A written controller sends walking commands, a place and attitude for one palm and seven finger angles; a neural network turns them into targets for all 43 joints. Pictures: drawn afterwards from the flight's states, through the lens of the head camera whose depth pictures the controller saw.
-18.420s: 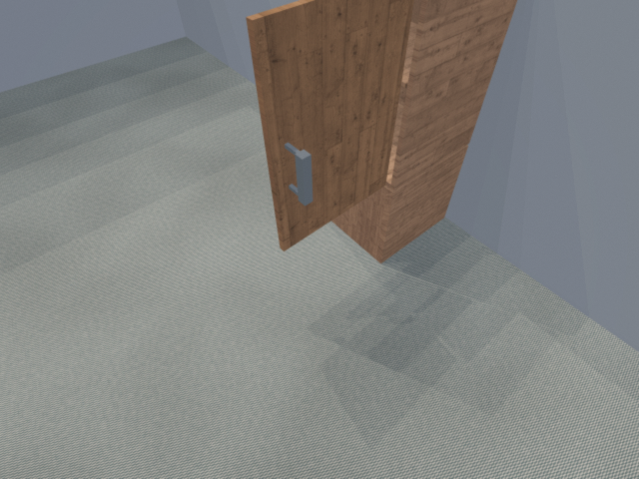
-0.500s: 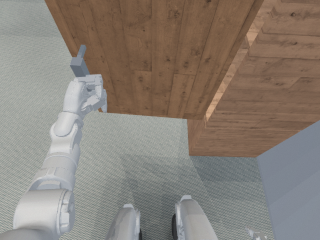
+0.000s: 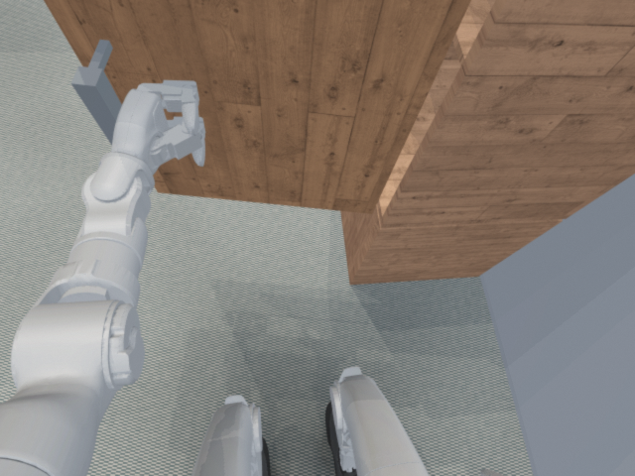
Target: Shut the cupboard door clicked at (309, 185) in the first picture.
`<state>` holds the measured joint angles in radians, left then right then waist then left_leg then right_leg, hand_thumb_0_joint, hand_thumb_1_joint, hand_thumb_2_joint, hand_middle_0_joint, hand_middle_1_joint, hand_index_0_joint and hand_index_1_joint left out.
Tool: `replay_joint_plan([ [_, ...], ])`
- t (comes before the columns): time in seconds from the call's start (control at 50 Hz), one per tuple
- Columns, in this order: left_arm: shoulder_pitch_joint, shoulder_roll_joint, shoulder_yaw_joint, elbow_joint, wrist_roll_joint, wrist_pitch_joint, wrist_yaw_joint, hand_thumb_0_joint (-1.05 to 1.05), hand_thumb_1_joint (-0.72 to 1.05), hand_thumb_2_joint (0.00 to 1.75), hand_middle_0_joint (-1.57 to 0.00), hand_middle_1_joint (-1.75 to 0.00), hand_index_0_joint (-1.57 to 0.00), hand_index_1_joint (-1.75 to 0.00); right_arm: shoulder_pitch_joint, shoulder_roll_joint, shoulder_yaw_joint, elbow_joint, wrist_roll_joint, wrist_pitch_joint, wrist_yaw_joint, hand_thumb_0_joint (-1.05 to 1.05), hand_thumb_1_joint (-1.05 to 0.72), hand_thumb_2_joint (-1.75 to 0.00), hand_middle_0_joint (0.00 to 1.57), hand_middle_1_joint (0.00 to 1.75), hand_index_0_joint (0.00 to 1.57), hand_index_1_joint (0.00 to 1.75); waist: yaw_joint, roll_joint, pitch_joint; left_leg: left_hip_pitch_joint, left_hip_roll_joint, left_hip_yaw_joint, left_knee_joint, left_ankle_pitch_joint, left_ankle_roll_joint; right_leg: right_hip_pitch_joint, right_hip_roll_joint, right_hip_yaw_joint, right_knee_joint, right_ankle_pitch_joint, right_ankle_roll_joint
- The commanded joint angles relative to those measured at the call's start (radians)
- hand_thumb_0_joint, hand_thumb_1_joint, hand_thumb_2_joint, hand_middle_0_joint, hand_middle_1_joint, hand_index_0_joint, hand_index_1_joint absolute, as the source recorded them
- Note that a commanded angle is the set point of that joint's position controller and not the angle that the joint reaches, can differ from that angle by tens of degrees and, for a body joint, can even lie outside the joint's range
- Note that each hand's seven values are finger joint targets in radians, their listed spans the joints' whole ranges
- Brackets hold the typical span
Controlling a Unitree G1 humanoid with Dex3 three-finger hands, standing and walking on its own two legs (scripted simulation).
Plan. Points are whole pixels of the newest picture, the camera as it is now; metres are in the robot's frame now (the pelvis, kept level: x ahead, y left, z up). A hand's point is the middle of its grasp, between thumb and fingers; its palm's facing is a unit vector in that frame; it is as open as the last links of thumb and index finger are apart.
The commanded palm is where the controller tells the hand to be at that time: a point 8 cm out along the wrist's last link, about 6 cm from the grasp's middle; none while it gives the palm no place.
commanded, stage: push the door shut along its arc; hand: left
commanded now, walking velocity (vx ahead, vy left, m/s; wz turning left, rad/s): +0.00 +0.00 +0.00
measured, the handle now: (118, 105) +0.57 +0.18 +0.05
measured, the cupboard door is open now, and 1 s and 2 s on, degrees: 81 65 63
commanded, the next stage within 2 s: pull the fist back off the door in 0.82 s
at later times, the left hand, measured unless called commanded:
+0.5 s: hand (213, 109) +0.55 +0.07 +0.05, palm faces -0.40 -0.92 -0.05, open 3.2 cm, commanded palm +0.57 +0.10 +0.06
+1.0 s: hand (236, 76) +0.60 +0.04 +0.06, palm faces -0.31 -0.95 +0.06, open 3.4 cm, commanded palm +0.59 +0.05 +0.06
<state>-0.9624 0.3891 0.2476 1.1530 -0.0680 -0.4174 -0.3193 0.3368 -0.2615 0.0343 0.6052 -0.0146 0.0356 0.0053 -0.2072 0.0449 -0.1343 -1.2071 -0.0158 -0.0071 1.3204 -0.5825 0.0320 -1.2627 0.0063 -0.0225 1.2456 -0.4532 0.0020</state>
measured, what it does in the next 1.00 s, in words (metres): stands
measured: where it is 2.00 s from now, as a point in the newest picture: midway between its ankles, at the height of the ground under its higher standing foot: outside the picture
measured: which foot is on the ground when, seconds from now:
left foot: down 0.00-1.00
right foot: down 0.00-1.00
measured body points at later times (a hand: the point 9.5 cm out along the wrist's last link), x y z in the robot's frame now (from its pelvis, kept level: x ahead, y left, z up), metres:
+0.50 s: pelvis -0.01 -0.01 -0.02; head +0.18 +0.00 +0.39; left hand +0.57 +0.12 +0.06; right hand +0.00 -0.29 -0.12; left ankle +0.01 +0.10 -0.61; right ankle +0.06 -0.12 -0.61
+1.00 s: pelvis -0.01 +0.00 -0.03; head +0.20 +0.01 +0.36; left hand +0.61 +0.09 +0.06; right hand -0.06 -0.26 -0.13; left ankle +0.01 +0.10 -0.61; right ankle +0.06 -0.12 -0.61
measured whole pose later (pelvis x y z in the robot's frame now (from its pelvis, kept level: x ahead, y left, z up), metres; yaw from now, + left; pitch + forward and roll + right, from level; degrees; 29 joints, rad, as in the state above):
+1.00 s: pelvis -0.01 +0.00 -0.03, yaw -2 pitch +34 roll -4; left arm -1.41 0.53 0.28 1.34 -0.01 -0.20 -0.27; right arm 0.41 -0.26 0.07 0.64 -0.07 -0.07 0.00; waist -0.32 0.07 -0.13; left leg -1.45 0.01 -0.05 1.46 -0.61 0.02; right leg -1.49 0.03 -0.06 1.34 -0.45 -0.01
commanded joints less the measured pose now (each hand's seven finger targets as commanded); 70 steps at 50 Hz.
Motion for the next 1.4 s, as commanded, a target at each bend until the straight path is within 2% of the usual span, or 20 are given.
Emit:
replay_joint_plan([
  [0.0, -0.457, 0.229, 0.055, -0.211, -0.017, -0.047, -0.012, 0.00, 0.90, 0.90, -1.30, -1.50, -1.30, -1.50, 0.164, -0.179, -0.069, -0.063, 0.003, -0.015, -0.009, 0.00, -0.90, -0.90, 0.20, 0.30, 0.20, 0.30, -0.016, 0.055, -0.560, 0.282, 0.010, -0.060, -0.153, 0.380, 0.001, 0.362, 0.017, 0.007, -0.125, 0.261, -0.036],
  [0.08, -0.515, 0.217, 0.024, -0.232, -0.026, -0.037, -0.049, 0.00, 0.90, 0.90, -1.30, -1.50, -1.30, -1.50, 0.172, -0.179, -0.070, -0.058, 0.005, -0.021, -0.012, 0.00, -0.90, -0.90, 0.20, 0.30, 0.20, 0.30, -0.030, 0.082, -0.598, 0.303, 0.011, -0.062, -0.141, 0.393, 0.002, 0.362, 0.020, 0.009, -0.122, 0.280, -0.036],
  [0.16, -0.595, 0.227, 0.016, -0.163, -0.027, 0.002, -0.067, 0.00, 0.90, 0.90, -1.30, -1.50, -1.30, -1.50, 0.192, -0.181, -0.063, -0.038, 0.009, -0.030, -0.022, 0.00, -0.90, -0.90, 0.20, 0.30, 0.20, 0.30, -0.073, 0.038, -0.518, 0.216, 0.009, -0.052, -0.119, 0.325, 0.017, 0.344, 0.025, 0.017, -0.137, 0.238, -0.033],
  [0.24, -0.622, 0.248, 0.023, -0.173, -0.020, 0.020, -0.077, 0.00, 0.90, 0.90, -1.30, -1.50, -1.30, -1.50, 0.196, -0.185, -0.063, -0.034, 0.003, -0.044, -0.024, 0.00, -0.90, -0.90, 0.20, 0.30, 0.20, 0.30, -0.064, 0.099, -0.596, 0.246, 0.009, -0.051, -0.100, 0.361, 0.014, 0.334, 0.024, 0.019, -0.122, 0.256, -0.038],
  [0.28, -0.650, 0.245, 0.014, -0.176, -0.023, 0.022, -0.090, 0.00, 0.90, 0.90, -1.30, -1.50, -1.30, -1.50, 0.202, -0.185, -0.065, -0.026, 0.002, -0.051, -0.025, 0.00, -0.90, -0.90, 0.20, 0.30, 0.20, 0.30, -0.074, 0.107, -0.621, 0.259, 0.011, -0.056, -0.090, 0.385, 0.013, 0.330, 0.026, 0.014, -0.112, 0.283, -0.039],
  [0.36, -0.755, 0.219, -0.027, -0.150, -0.013, 0.041, -0.096, 0.00, 0.90, 0.90, -1.30, -1.50, -1.30, -1.50, 0.211, -0.186, -0.060, -0.010, 0.001, -0.063, -0.031, 0.00, -0.90, -0.90, 0.20, 0.30, 0.20, 0.30, -0.115, 0.118, -0.564, 0.231, 0.013, -0.058, -0.070, 0.343, 0.019, 0.264, 0.031, 0.013, -0.112, 0.237, -0.040],
  [0.48, -0.817, 0.255, -0.019, -0.151, -0.003, 0.070, -0.111, 0.00, 0.90, 0.90, -1.30, -1.50, -1.30, -1.50, 0.224, -0.196, -0.060, 0.003, -0.007, -0.082, -0.033, 0.00, -0.90, -0.90, 0.20, 0.30, 0.20, 0.30, -0.121, 0.158, -0.649, 0.251, 0.013, -0.064, -0.045, 0.376, 0.017, 0.260, 0.034, 0.009, -0.092, 0.258, -0.043],
  [0.84, -0.998, 0.258, -0.040, -0.027, 0.046, 0.146, -0.109, 0.00, 0.90, 0.90, -1.30, -1.50, -1.30, -1.50, 0.274, -0.203, -0.045, 0.045, -0.027, -0.119, -0.034, 0.00, -0.90, -0.90, 0.20, 0.30, 0.20, 0.30, -0.202, 0.181, -0.577, 0.208, 0.021, -0.087, -0.019, 0.315, 0.023, 0.108, 0.048, -0.025, -0.074, 0.165, -0.045],
  [0.88, -1.032, 0.259, -0.043, -0.036, 0.051, 0.142, -0.108, 0.00, 0.90, 0.90, -1.30, -1.50, -1.30, -1.50, 0.279, -0.205, -0.046, 0.051, -0.032, -0.125, -0.033, 0.00, -0.90, -0.90, 0.20, 0.30, 0.20, 0.30, -0.208, 0.216, -0.607, 0.238, 0.024, -0.095, -0.012, 0.338, 0.022, 0.080, 0.047, -0.032, -0.059, 0.176, -0.047],
  [0.9, -1.039, 0.273, -0.041, -0.045, 0.057, 0.141, -0.109, 0.00, 0.90, 0.90, -1.30, -1.50, -1.30, -1.50, 0.284, -0.206, -0.045, 0.054, -0.033, -0.124, -0.032, 0.00, -0.90, -0.90, 0.20, 0.30, 0.20, 0.30, -0.206, 0.226, -0.620, 0.250, 0.024, -0.098, -0.010, 0.349, 0.020, 0.078, 0.046, -0.036, -0.055, 0.181, -0.048],
  [0.92, -0.984, 0.311, 0.162, -0.031, -0.006, 0.158, 0.086, 0.00, 0.90, 0.90, -1.30, -1.50, -1.30, -1.50, 0.341, -0.192, -0.026, 0.008, -0.057, -0.124, -0.019, 0.00, -0.90, -0.90, 0.20, 0.30, 0.20, 0.30, -0.137, 0.254, -0.622, 0.205, 0.034, -0.108, -0.042, 0.327, 0.004, 0.096, 0.039, -0.032, -0.056, 0.165, -0.043],
  [0.96, -0.895, 0.203, 0.111, -0.002, 0.021, 0.161, 0.236, 0.00, 0.90, 0.90, -1.30, -1.50, -1.30, -1.50, 0.323, -0.175, -0.029, 0.003, -0.065, -0.116, 0.017, 0.00, -0.90, -0.90, 0.20, 0.30, 0.20, 0.30, -0.132, 0.250, -0.621, 0.233, 0.042, -0.130, -0.062, 0.342, -0.012, 0.077, 0.038, -0.042, -0.043, 0.159, -0.037],
  [1.0, -0.854, 0.148, 0.136, -0.055, 0.025, 0.131, 0.355, 0.00, 0.90, 0.90, -1.30, -1.50, -1.30, -1.50, 0.332, -0.173, -0.042, -0.011, -0.086, -0.103, 0.045, 0.00, -0.90, -0.90, 0.20, 0.30, 0.20, 0.30, -0.122, 0.185, -0.636, 0.220, 0.040, -0.113, -0.060, 0.372, -0.017, 0.129, 0.034, -0.037, -0.056, 0.192, -0.026],
  [1.06, -0.881, 0.091, 0.088, -0.190, 0.144, 0.005, 0.545, 0.00, 0.90, 0.90, -1.30, -1.50, -1.30, -1.50, 0.338, -0.159, -0.062, -0.011, -0.118, -0.102, 0.089, 0.00, -0.90, -0.90, 0.20, 0.30, 0.20, 0.30, -0.115, 0.248, -0.728, 0.311, 0.042, -0.110, -0.042, 0.452, -0.032, 0.107, 0.033, -0.036, -0.039, 0.245, -0.022],
  [1.1, -0.867, 0.075, 0.021, -0.231, 0.221, -0.051, 0.577, 0.00, 0.90, 0.90, -1.30, -1.50, -1.30, -1.50, 0.354, -0.160, -0.083, 0.009, -0.121, -0.086, 0.114, 0.00, -0.90, -0.90, 0.20, 0.30, 0.20, 0.30, -0.119, 0.256, -0.770, 0.367, 0.043, -0.104, -0.045, 0.504, -0.041, 0.141, 0.031, -0.035, -0.049, 0.286, -0.024],
  [1.14, -0.860, 0.060, -0.016, -0.249, 0.235, -0.069, 0.556, 0.00, 0.90, 0.90, -1.30, -1.50, -1.30, -1.50, 0.362, -0.165, -0.098, 0.014, -0.111, -0.067, 0.120, 0.00, -0.90, -0.90, 0.20, 0.30, 0.20, 0.30, -0.125, 0.221, -0.792, 0.370, 0.036, -0.092, -0.069, 0.492, -0.035, 0.238, 0.030, -0.027, -0.076, 0.327, -0.023],
  [1.2, -0.846, 0.083, 0.009, -0.164, 0.190, -0.028, 0.505, 0.00, 0.90, 0.90, -1.30, -1.50, -1.30, -1.50, 0.357, -0.166, -0.095, 0.023, -0.089, -0.039, 0.104, 0.00, -0.90, -0.90, 0.20, 0.30, 0.20, 0.30, -0.133, 0.142, -0.723, 0.281, 0.021, -0.074, -0.110, 0.392, -0.019, 0.343, 0.029, -0.016, -0.117, 0.323, -0.017],
  [1.26, -0.761, 0.147, 0.107, -0.158, 0.136, -0.016, 0.500, 0.00, 0.90, 0.90, -1.30, -1.50, -1.30, -1.50, 0.336, -0.159, -0.082, -0.002, -0.081, -0.031, 0.087, 0.00, -0.90, -0.90, 0.20, 0.30, 0.20, 0.30, -0.079, 0.115, -0.689, 0.225, 0.008, -0.045, -0.148, 0.340, -0.011, 0.436, 0.027, 0.000, -0.145, 0.320, -0.020],
  [1.32, -0.633, 0.066, 0.092, -0.132, 0.112, -0.062, 0.511, 0.00, 0.90, 0.90, -1.30, -1.50, -1.30, -1.50, 0.305, -0.137, -0.078, -0.017, -0.083, -0.034, 0.087, 0.00, -0.90, -0.90, 0.20, 0.30, 0.20, 0.30, -0.066, 0.049, -0.609, 0.185, 0.005, -0.028, -0.152, 0.353, -0.007, 0.452, 0.025, 0.005, -0.150, 0.355, -0.017],
  [1.38, -0.460, 0.009, 0.060, -0.092, 0.133, -0.123, 0.510, 0.00, 0.90, 0.90, -1.30, -1.50, -1.30, -1.50, 0.284, -0.129, -0.083, -0.024, -0.083, -0.036, 0.095, 0.00, -0.90, -0.90, 0.20, 0.30, 0.20, 0.30, -0.038, 0.012, -0.539, 0.145, 0.000, -0.007, -0.159, 0.349, -0.007, 0.477, 0.022, 0.016, -0.152, 0.387, -0.022],
])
